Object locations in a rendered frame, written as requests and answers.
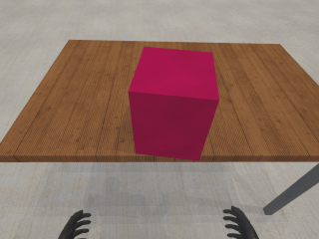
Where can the carton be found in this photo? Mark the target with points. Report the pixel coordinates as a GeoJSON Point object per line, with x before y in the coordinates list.
{"type": "Point", "coordinates": [173, 99]}

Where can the table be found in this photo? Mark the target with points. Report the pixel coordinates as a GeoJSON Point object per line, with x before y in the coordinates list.
{"type": "Point", "coordinates": [268, 109]}

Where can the left robot hand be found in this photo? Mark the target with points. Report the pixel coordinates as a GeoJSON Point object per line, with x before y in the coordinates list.
{"type": "Point", "coordinates": [69, 231]}

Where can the right robot hand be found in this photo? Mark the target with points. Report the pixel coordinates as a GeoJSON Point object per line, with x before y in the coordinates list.
{"type": "Point", "coordinates": [244, 226]}

